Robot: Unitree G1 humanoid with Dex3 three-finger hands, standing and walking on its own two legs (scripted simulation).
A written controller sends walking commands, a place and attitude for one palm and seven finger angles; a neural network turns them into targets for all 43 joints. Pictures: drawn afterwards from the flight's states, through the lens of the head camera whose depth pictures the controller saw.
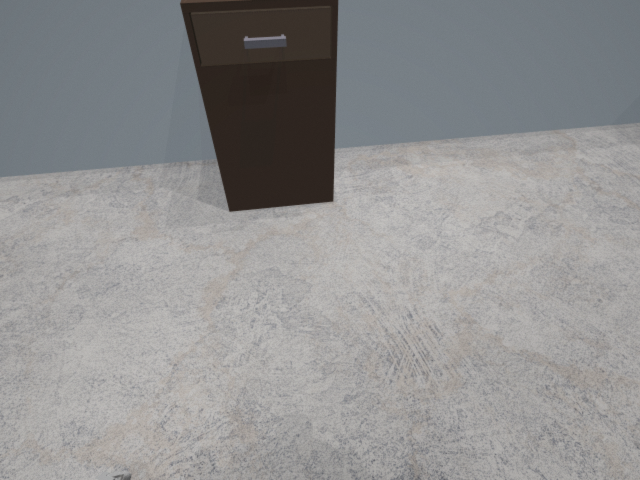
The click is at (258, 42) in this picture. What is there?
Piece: drawer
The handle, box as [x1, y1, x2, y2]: [244, 34, 286, 48]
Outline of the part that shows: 285,36 283,34 275,37 248,38 247,36 245,36 244,45 245,48 286,46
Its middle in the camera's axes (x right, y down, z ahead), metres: -0.19 -0.67 +1.30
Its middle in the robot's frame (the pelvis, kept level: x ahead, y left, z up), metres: +1.41 +0.26 +0.00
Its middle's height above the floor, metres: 0.77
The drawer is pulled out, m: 0.00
